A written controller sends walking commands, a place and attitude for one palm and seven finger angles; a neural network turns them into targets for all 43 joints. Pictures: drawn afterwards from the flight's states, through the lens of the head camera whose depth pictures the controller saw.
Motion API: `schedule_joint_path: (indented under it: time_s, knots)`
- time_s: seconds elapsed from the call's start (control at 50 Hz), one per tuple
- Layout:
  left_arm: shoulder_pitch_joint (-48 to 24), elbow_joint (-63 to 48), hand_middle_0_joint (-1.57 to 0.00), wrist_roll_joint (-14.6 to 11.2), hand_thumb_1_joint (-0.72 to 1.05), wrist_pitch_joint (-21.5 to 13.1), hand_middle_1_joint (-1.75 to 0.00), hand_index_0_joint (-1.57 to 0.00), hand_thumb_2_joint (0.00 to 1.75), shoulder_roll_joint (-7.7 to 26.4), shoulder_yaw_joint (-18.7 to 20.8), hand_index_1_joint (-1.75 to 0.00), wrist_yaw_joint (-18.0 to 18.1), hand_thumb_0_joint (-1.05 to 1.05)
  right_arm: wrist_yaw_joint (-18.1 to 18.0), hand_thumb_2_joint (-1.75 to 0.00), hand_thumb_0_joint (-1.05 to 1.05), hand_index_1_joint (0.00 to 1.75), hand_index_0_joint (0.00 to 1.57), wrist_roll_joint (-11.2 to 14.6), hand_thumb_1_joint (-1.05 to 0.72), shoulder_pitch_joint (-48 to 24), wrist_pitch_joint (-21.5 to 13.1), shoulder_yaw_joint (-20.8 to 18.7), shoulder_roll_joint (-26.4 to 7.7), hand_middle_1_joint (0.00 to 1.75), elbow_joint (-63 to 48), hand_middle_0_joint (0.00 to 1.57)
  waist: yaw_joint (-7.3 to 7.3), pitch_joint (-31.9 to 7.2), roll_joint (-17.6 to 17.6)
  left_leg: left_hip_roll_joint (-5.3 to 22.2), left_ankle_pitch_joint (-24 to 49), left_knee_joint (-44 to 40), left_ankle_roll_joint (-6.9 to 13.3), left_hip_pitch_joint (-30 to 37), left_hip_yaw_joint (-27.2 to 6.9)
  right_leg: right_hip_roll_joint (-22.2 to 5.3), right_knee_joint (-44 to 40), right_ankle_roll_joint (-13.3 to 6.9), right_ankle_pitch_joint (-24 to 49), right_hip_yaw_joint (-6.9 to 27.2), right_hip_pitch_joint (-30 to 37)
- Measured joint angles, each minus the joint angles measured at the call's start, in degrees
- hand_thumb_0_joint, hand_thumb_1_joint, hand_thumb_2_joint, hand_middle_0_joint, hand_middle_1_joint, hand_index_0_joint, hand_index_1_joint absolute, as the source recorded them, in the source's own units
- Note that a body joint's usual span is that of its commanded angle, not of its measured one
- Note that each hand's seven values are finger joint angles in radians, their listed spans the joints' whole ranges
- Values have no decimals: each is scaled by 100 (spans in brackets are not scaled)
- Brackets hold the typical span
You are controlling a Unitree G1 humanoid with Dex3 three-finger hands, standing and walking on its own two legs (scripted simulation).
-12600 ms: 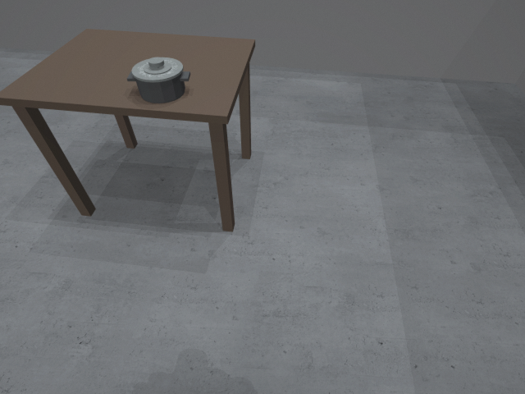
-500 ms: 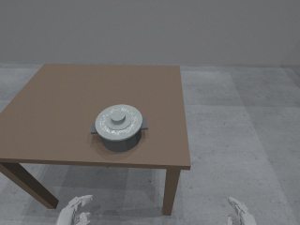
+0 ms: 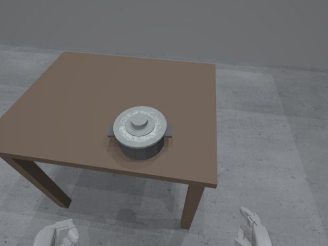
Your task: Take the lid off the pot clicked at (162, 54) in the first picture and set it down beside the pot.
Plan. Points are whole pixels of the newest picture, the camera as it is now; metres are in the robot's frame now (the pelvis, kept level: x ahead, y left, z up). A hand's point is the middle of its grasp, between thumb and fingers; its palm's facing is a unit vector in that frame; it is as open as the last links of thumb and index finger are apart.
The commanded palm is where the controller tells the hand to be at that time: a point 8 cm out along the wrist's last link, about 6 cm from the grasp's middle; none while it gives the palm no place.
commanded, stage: raise the hand higher, near the body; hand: left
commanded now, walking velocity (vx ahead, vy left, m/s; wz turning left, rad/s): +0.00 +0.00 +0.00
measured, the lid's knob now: (139, 120) +0.46 +0.13 +0.02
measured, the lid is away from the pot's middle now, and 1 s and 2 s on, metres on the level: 0.00 0.00 0.00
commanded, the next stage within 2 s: reach forward and open the fingers in 0.74 s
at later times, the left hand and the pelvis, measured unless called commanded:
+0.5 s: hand (64, 215) +0.16 +0.23 +0.04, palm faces +0.28 -0.87 -0.40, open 3.1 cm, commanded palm +0.12 +0.27 +0.08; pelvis +0.02 +0.00 +0.01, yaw -1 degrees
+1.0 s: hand (58, 193) +0.19 +0.23 +0.09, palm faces +0.09 -0.43 -0.90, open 3.0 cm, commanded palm +0.17 +0.25 +0.14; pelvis +0.01 -0.01 +0.00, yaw -2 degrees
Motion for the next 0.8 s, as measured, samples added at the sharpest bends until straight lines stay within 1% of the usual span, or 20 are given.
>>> schedule_joint_path:
  time_s: [0.08, 0.16, 0.3, 0.4, 0.46, 0.58, 0.7, 0.8]
  knots:
    - [225, -431, -127, 1, 90, -6, -148, -127, 90, 45, 53, -148, 36, 1, -26, -90, 2, 30, 21, 1, -90, 113, -56, -60, -36, 30, 122, 20, -23, -45, 41, -1, -40, -32, 8, 62, 47, -5, -37, 12, -22, 42, 44]
    - [392, -705, -128, 18, 90, -51, -150, -128, 90, 81, 103, -149, 52, 1, -48, -90, 2, 30, 21, 23, -90, 79, -86, -145, -76, 30, 165, 20, -55, -80, 58, 1, -73, -60, 11, 126, 87, -7, -61, 23, -43, 77, 88]
    - [600, -1348, -129, 3, 90, -117, -150, -129, 90, 160, 145, -150, 44, 1, -100, -90, 2, 30, 20, 41, -90, -69, -191, -224, -125, 30, 51, 20, 12, -102, 46, 19, -91, -161, 2, 309, 116, 11, -183, 18, -39, 96, 267]
    - [634, -1743, -129, -9, 90, -164, -150, -129, 90, 187, 193, -150, 30, 1, -96, -90, 2, 30, 20, 30, -90, -206, -227, -214, -126, 30, -77, 20, 75, -107, 80, 29, -81, -248, -7, 441, 114, 24, -300, 13, -11, 86, 413]
    - [642, -1902, -129, -25, 90, -192, -150, -129, 90, 204, 237, -150, 0, 1, -89, -90, 2, 30, 20, 20, -90, -274, -193, -188, -92, 30, -125, 20, 107, -117, 90, 36, -63, -311, -13, 512, 115, 33, -367, 9, 8, 82, 485]
    - [560, -2302, -129, -50, 90, -206, -150, -129, 90, 265, 317, -150, -24, 1, -72, -90, 2, 30, 20, -12, -90, -287, -186, -103, -54, 30, -181, 20, 176, -67, 130, 48, -19, -419, -30, 646, 96, 51, -493, -6, 56, 56, 634]
    - [450, -2546, -130, -79, 90, -268, -150, -129, 90, 305, 417, -150, -55, 1, -49, -90, 2, 30, 20, -28, -90, -246, -111, -45, -26, 30, -138, 20, 180, -27, 177, 61, 37, -524, -42, 744, 104, 66, -579, -16, 105, 60, 718]
    - [308, -2808, -130, -113, 90, -325, -150, -129, 90, 387, 511, -150, -56, 1, -50, -90, 2, 30, 20, -36, -90, -171, -121, -17, -47, 30, -78, 20, 169, 32, 187, 80, 81, -585, -56, 803, 106, 88, -628, -33, 144, 61, 767]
